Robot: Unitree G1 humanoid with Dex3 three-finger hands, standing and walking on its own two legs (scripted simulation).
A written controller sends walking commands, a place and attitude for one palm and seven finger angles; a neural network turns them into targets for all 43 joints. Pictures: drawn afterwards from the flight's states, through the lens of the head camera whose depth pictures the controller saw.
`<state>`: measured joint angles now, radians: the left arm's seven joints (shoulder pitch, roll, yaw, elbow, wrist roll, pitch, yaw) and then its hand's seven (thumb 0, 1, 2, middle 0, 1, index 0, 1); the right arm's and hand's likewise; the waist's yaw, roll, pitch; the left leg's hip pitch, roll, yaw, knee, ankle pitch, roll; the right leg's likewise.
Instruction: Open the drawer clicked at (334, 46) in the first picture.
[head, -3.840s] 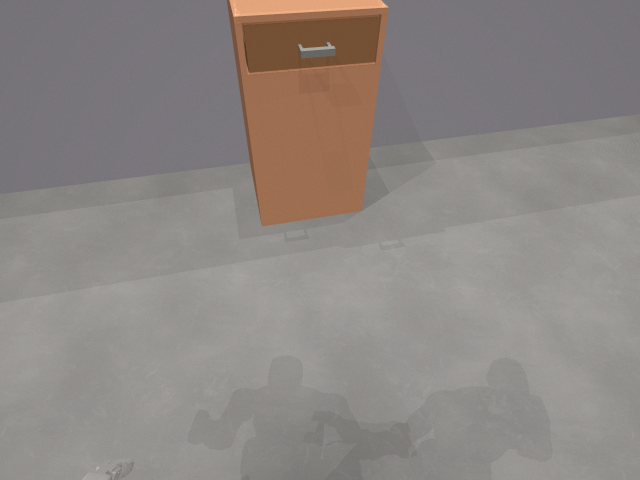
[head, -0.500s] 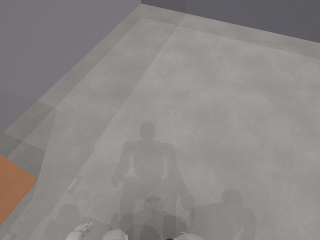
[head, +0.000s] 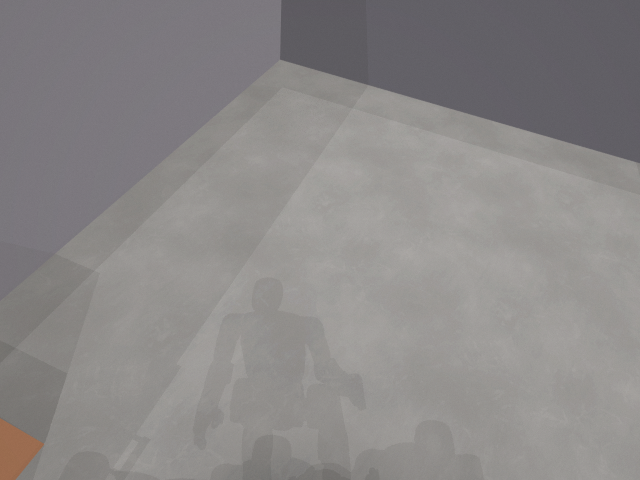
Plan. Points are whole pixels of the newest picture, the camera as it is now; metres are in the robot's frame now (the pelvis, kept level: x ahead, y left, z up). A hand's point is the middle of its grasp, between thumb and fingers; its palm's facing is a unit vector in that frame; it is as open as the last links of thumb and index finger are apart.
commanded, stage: turn to face it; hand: left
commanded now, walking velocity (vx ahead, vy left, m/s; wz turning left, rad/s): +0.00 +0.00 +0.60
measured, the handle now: out of the picture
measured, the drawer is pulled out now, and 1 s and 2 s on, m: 0.00 0.00 0.00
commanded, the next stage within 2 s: take the last steps up to it in 1.88 s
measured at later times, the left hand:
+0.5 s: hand out of the picture +0.08 +0.17 -0.14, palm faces +0.26 -0.92 -0.28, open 7.4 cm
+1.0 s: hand out of the picture -0.17 +0.12 -0.18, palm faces +0.63 -0.73 -0.26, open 7.4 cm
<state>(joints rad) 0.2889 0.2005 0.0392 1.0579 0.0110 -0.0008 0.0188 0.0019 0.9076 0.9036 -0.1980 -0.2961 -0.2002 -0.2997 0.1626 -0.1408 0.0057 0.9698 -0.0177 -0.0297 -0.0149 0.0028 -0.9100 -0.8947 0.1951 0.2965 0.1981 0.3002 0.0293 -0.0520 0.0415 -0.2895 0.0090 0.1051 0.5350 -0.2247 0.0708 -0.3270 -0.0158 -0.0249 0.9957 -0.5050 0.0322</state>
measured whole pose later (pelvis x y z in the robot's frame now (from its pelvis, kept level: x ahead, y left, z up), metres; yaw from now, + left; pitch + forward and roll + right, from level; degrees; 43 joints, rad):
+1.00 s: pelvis -0.03 -0.05 -0.01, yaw +37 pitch +0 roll +1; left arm 0.31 0.26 0.06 0.95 0.02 0.04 0.01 0.00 0.90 0.90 -0.20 -0.30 -0.21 -0.30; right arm 0.07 -0.27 -0.07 0.88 -0.02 0.05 0.02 0.01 -0.91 -0.90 0.19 0.30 0.19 0.30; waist 0.04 -0.05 0.11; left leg -0.27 0.01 0.11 0.59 -0.31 -0.02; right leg -0.27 -0.19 -0.29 0.72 -0.40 0.03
